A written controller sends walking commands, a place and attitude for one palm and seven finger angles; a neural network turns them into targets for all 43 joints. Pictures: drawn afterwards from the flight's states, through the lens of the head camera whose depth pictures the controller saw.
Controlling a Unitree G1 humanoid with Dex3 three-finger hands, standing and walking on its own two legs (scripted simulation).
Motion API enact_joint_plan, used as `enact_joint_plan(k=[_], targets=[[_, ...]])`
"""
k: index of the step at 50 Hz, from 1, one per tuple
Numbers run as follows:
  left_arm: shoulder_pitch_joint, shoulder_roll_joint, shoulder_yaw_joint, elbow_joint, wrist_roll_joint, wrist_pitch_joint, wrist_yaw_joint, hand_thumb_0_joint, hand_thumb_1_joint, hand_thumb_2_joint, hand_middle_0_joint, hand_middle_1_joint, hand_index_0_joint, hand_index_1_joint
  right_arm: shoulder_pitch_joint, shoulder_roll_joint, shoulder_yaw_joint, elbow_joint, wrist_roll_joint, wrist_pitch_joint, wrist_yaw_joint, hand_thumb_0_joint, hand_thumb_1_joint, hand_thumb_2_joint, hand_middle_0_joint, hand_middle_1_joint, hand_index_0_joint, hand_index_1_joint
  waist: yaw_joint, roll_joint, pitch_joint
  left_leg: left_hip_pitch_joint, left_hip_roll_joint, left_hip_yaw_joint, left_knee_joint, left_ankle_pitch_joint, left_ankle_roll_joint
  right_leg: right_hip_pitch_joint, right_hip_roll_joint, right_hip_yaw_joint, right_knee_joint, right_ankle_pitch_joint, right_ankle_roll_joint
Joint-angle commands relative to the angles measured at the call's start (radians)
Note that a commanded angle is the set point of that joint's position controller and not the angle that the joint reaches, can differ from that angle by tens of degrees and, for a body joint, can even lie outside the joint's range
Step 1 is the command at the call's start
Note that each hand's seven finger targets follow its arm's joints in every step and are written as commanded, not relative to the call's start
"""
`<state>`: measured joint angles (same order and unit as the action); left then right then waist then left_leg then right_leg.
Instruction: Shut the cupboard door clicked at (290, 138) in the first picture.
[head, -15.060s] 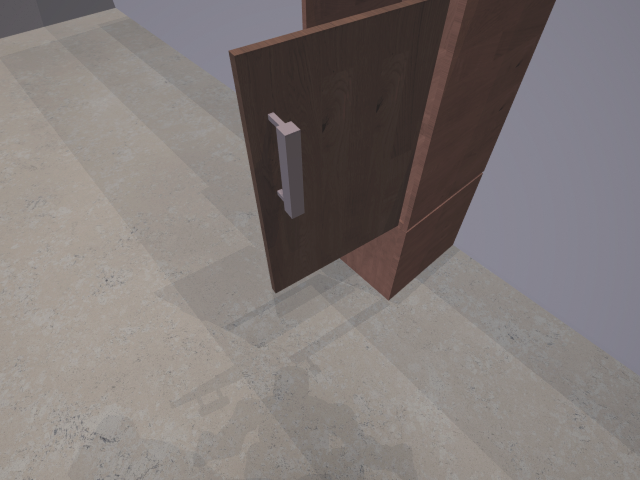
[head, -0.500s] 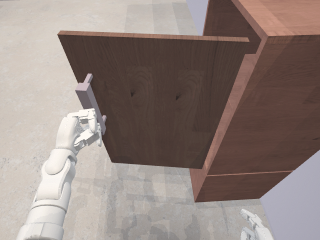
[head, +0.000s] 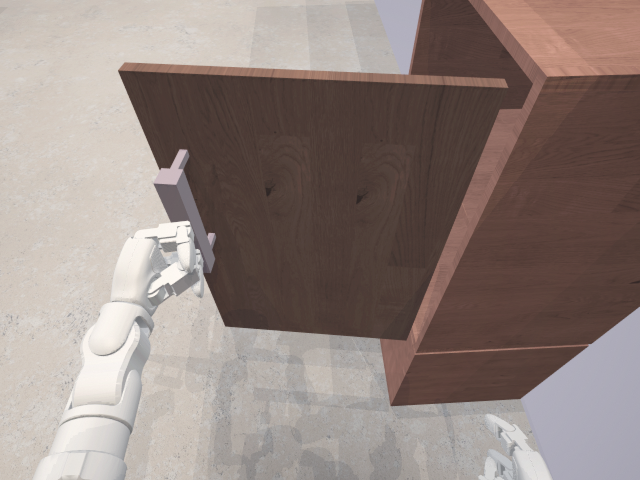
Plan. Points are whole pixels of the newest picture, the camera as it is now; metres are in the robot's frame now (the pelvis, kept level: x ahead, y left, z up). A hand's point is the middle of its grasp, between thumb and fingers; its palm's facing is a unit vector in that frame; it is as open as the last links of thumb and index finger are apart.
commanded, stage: push the door shut along its arc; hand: left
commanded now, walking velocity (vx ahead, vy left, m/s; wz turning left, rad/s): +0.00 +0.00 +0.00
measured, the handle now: (193, 214) +0.44 +0.19 +0.08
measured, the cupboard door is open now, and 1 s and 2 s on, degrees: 82 66 50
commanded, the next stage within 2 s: pull the fist back off the door in 1.78 s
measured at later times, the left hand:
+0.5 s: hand (211, 233) +0.40 +0.16 +0.09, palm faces -0.18 -0.98 -0.05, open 3.1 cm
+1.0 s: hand (243, 199) +0.46 +0.12 +0.09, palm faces -0.31 -0.95 -0.02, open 3.1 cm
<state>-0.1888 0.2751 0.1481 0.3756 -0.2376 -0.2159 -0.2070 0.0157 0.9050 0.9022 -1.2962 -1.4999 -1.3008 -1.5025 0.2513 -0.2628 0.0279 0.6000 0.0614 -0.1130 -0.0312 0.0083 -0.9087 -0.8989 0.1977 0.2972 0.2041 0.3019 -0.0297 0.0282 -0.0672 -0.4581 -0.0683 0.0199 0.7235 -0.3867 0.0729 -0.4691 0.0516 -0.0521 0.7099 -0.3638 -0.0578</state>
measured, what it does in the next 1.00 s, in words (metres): stands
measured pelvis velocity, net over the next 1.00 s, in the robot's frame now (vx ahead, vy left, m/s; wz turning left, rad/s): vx -0.01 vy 0.01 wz -0.01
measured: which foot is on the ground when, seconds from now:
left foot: down 0.00-1.00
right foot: down 0.00-1.00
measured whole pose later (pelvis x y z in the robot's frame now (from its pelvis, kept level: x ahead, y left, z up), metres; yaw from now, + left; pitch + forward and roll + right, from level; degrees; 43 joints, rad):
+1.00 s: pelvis -0.01 +0.01 -0.01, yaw -1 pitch +13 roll -1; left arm -0.85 0.41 0.22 1.10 -0.18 -0.30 -0.42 0.02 0.90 0.90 -1.29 -1.50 -1.30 -1.50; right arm 0.37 -0.29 0.04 0.65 0.03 -0.04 -0.02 0.00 -0.91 -0.90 0.20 0.30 0.21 0.30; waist -0.15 0.02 -0.07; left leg -0.65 -0.07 0.04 0.81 -0.39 0.08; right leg -0.66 0.05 -0.05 0.79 -0.36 -0.05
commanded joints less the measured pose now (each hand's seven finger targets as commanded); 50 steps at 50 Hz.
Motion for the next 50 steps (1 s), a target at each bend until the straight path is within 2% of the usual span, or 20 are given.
enact_joint_plan(k=[1,2,5,7,11,12,14,17,20,22,24,27,29,32,35,39,41,44,47,50], targets=[[-0.398,0.159,0.041,-0.198,-0.004,-0.062,-0.002,0.000,0.900,0.900,-1.300,-1.500,-1.300,-1.500,-0.028,-0.135,-0.048,-0.127,0.008,-0.037,-0.011,0.000,-0.900,-0.900,0.200,0.300,0.200,0.300,-0.029,-0.011,-0.256,0.140,0.070,-0.076,-0.080,0.333,-0.047,0.087,-0.050,0.046,-0.074,0.313,0.030],[-0.413,0.205,0.075,-0.179,0.002,-0.063,0.003,0.000,0.900,0.900,-1.300,-1.500,-1.300,-1.500,-0.024,-0.142,-0.051,-0.119,0.005,-0.032,-0.015,0.000,-0.900,-0.900,0.200,0.300,0.200,0.300,-0.027,-0.018,-0.255,0.139,0.071,-0.075,-0.075,0.327,-0.044,0.092,-0.051,0.051,-0.076,0.306,0.030],[-0.484,0.166,0.031,-0.124,0.002,-0.061,-0.015,0.000,0.900,0.900,-1.300,-1.500,-1.300,-1.500,-0.023,-0.137,-0.044,-0.116,0.009,-0.026,-0.013,0.000,-0.900,-0.900,0.200,0.300,0.200,0.300,-0.037,0.014,-0.254,0.152,0.068,-0.080,-0.084,0.309,-0.049,0.069,-0.051,0.047,-0.079,0.280,0.025],[-0.504,0.201,0.059,-0.061,0.004,-0.059,-0.019,0.000,0.900,0.900,-1.300,-1.500,-1.300,-1.500,-0.013,-0.146,-0.045,-0.107,0.006,-0.019,-0.015,0.000,-0.900,-0.900,0.200,0.300,0.200,0.300,-0.033,-0.015,-0.249,0.142,0.069,-0.084,-0.082,0.298,-0.045,0.068,-0.050,0.050,-0.082,0.266,0.024],[-0.600,0.158,0.017,-0.005,0.000,-0.067,-0.046,0.000,0.900,0.900,-1.300,-1.500,-1.300,-1.500,0.001,-0.143,-0.045,-0.104,0.007,-0.012,-0.010,0.000,-0.900,-0.900,0.200,0.300,0.200,0.300,-0.046,-0.004,-0.288,0.164,0.066,-0.089,-0.079,0.323,-0.048,0.058,-0.050,0.045,-0.074,0.284,0.022],[-0.593,0.202,0.051,0.025,0.002,-0.069,-0.048,0.000,0.900,0.900,-1.300,-1.500,-1.300,-1.500,0.012,-0.152,-0.047,-0.103,0.006,-0.007,-0.012,0.000,-0.900,-0.900,0.200,0.300,0.200,0.300,-0.042,-0.045,-0.288,0.148,0.068,-0.091,-0.076,0.320,-0.044,0.072,-0.049,0.048,-0.076,0.285,0.023],[-0.652,0.166,0.010,0.042,0.001,-0.081,-0.065,0.000,0.900,0.900,-1.300,-1.500,-1.300,-1.500,0.013,-0.148,-0.045,-0.101,0.007,-0.005,-0.009,0.000,-0.900,-0.900,0.200,0.300,0.200,0.300,-0.053,-0.013,-0.296,0.146,0.062,-0.085,-0.074,0.308,-0.042,0.064,-0.051,0.051,-0.073,0.286,0.023],[-0.711,0.220,0.045,0.110,0.005,-0.092,-0.081,0.000,0.900,0.900,-1.300,-1.500,-1.300,-1.500,0.035,-0.159,-0.049,-0.085,0.005,0.005,-0.012,0.000,-0.900,-0.900,0.200,0.300,0.200,0.300,-0.063,-0.029,-0.290,0.137,0.063,-0.087,-0.066,0.303,-0.039,0.050,-0.049,0.053,-0.073,0.280,0.022],[-0.774,0.209,0.023,0.157,0.009,-0.105,-0.108,0.000,0.900,0.900,-1.300,-1.500,-1.300,-1.500,0.050,-0.162,-0.048,-0.077,0.007,0.009,-0.009,0.000,-0.900,-0.900,0.200,0.300,0.200,0.300,-0.071,0.019,-0.312,0.157,0.062,-0.095,-0.061,0.327,-0.044,0.026,-0.048,0.050,-0.061,0.286,0.017],[-0.811,0.227,0.033,0.194,0.010,-0.112,-0.116,0.000,0.900,0.900,-1.300,-1.500,-1.300,-1.500,0.063,-0.165,-0.050,-0.069,0.005,0.014,-0.009,0.000,-0.900,-0.900,0.200,0.300,0.200,0.300,-0.077,0.004,-0.315,0.158,0.062,-0.097,-0.058,0.322,-0.042,0.016,-0.046,0.049,-0.062,0.276,0.017],[-0.853,0.198,0.009,0.218,0.005,-0.119,-0.129,0.000,0.900,0.900,-1.300,-1.500,-1.300,-1.500,0.068,-0.167,-0.051,-0.068,0.004,0.015,-0.006,0.000,-0.900,-0.900,0.200,0.300,0.200,0.300,-0.084,0.026,-0.323,0.167,0.062,-0.101,-0.056,0.317,-0.045,-0.009,-0.044,0.046,-0.058,0.264,0.017],[-0.906,0.255,0.053,0.288,0.008,-0.133,-0.135,0.000,0.900,0.900,-1.300,-1.500,-1.300,-1.500,0.095,-0.177,-0.052,-0.052,0.000,0.022,-0.009,0.000,-0.900,-0.900,0.200,0.300,0.200,0.300,-0.088,-0.005,-0.317,0.139,0.062,-0.104,-0.054,0.298,-0.041,-0.012,-0.043,0.047,-0.055,0.251,0.016],[-0.973,0.222,0.018,0.331,0.014,-0.141,-0.145,0.000,0.900,0.900,-1.300,-1.500,-1.300,-1.500,0.103,-0.176,-0.051,-0.044,0.000,0.021,-0.006,0.000,-0.900,-0.900,0.200,0.300,0.200,0.300,-0.109,0.006,-0.309,0.137,0.062,-0.105,-0.050,0.279,-0.040,-0.047,-0.042,0.047,-0.051,0.235,0.017],[-1.000,0.281,0.064,0.364,0.023,-0.159,-0.153,0.000,0.900,0.900,-1.300,-1.500,-1.300,-1.500,0.129,-0.186,-0.058,-0.037,-0.007,0.026,-0.007,0.000,-0.900,-0.900,0.200,0.300,0.200,0.300,-0.100,0.020,-0.362,0.157,0.064,-0.110,-0.037,0.309,-0.043,-0.048,-0.041,0.046,-0.034,0.245,0.014],[-1.037,0.241,0.029,0.394,0.025,-0.161,-0.173,0.000,0.900,0.900,-1.300,-1.500,-1.300,-1.500,0.141,-0.187,-0.059,-0.035,-0.008,0.028,-0.003,0.000,-0.900,-0.900,0.200,0.300,0.200,0.300,-0.116,0.034,-0.377,0.178,0.067,-0.118,-0.026,0.339,-0.047,-0.088,-0.036,0.040,-0.022,0.256,0.014],[-1.070,0.309,0.086,0.465,0.029,-0.154,-0.185,0.000,0.900,0.900,-1.300,-1.500,-1.300,-1.500,0.167,-0.194,-0.057,-0.029,-0.013,0.038,-0.004,0.000,-0.900,-0.900,0.200,0.300,0.200,0.300,-0.118,-0.024,-0.364,0.094,0.061,-0.105,-0.019,0.300,-0.035,-0.055,-0.035,0.052,-0.023,0.259,0.018],[-1.093,0.300,0.072,0.462,0.038,-0.159,-0.193,0.000,0.900,0.900,-1.300,-1.500,-1.300,-1.500,0.169,-0.191,-0.056,-0.036,-0.015,0.038,-0.003,0.000,-0.900,-0.900,0.200,0.300,0.200,0.300,-0.123,0.019,-0.377,0.103,0.059,-0.099,-0.011,0.300,-0.032,-0.069,-0.036,0.056,-0.019,0.264,0.018],[-1.130,0.314,0.084,0.484,0.041,-0.157,-0.203,0.000,0.900,0.900,-1.300,-1.500,-1.300,-1.500,0.188,-0.195,-0.058,-0.028,-0.019,0.044,-0.002,0.000,-0.900,-0.900,0.200,0.300,0.200,0.300,-0.130,0.025,-0.396,0.114,0.061,-0.106,0.003,0.331,-0.034,-0.088,-0.031,0.051,-0.007,0.280,0.017],[-1.130,0.372,0.142,0.517,0.037,-0.149,-0.210,0.000,0.900,0.900,-1.300,-1.500,-1.300,-1.500,0.207,-0.202,-0.061,-0.027,-0.024,0.049,-0.005,0.000,-0.900,-0.900,0.200,0.300,0.200,0.300,-0.125,-0.023,-0.415,0.077,0.060,-0.098,0.015,0.339,-0.026,-0.052,-0.031,0.058,-0.005,0.307,0.020],[-1.155,0.343,0.102,0.507,0.050,-0.147,-0.233,0.000,0.900,0.900,-1.300,-1.500,-1.300,-1.500,0.209,-0.198,-0.061,-0.033,-0.024,0.053,-0.004,0.000,-0.900,-0.900,0.200,0.300,0.200,0.300,-0.136,0.014,-0.434,0.096,0.061,-0.096,0.028,0.350,-0.027,-0.078,-0.028,0.058,0.000,0.316,0.022]])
